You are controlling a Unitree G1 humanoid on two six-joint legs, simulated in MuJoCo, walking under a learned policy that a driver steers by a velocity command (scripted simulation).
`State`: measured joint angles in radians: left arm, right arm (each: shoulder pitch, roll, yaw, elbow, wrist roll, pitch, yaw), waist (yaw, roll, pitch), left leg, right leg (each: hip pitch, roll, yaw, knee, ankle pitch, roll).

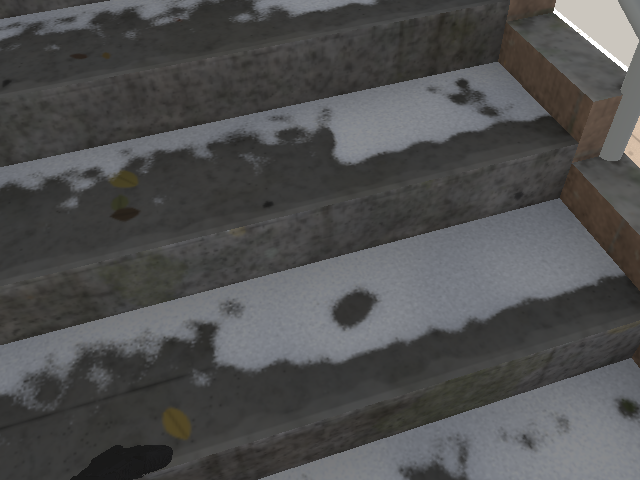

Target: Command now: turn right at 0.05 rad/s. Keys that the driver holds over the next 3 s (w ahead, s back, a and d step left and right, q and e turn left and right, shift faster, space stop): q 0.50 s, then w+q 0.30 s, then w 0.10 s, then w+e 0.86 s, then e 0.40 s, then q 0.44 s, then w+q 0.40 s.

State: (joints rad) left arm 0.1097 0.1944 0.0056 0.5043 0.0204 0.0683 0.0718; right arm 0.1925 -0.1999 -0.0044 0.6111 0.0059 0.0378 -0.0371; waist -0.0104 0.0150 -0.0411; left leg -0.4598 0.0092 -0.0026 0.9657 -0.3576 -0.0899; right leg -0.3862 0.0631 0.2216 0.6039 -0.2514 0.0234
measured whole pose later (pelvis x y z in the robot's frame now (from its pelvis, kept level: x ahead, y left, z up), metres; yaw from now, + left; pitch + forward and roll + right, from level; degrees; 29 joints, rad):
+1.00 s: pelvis +0.02 +0.02 +0.00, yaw +30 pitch +2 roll +0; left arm 0.62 0.11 0.00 0.91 0.02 -0.05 0.02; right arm 0.22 -0.13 0.02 0.67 0.02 -0.01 -0.01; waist 0.07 0.07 -0.05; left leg -1.24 0.02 -0.16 2.06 -0.17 -0.02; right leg -0.07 -0.04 -0.16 0.45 -0.41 -0.02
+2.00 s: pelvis +0.50 +0.25 +0.28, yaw -2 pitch +2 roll +1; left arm 0.29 0.27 0.04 0.73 0.02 -0.03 -0.03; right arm 0.10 -0.25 -0.02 0.65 -0.01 -0.10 0.00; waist 0.00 0.01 -0.01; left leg -0.74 0.03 -0.11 1.90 -0.20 0.07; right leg -0.53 0.11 -0.06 0.77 -0.28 -0.15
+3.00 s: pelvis +0.86 +0.26 +0.46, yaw +11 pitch +3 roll -1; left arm 0.25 0.22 -0.01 0.65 -0.03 -0.07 0.02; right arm 0.35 -0.22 -0.03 0.65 0.02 -0.02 -0.03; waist -0.02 0.03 -0.11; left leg -0.31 -0.10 -0.22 0.61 -0.36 0.09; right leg -0.49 0.00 0.00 0.68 -0.26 0.02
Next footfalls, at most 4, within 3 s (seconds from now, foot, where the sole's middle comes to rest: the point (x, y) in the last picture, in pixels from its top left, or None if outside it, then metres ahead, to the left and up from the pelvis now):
0.04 left None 0.02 0.14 -0.77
0.56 right None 0.02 -0.10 -0.77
1.20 left None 0.20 0.37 -0.61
1.80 right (224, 372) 0.61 0.21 -0.46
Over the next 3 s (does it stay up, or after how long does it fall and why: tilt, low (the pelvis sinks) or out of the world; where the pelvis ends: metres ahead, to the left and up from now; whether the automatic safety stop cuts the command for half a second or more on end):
stays up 0.86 0.26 0.46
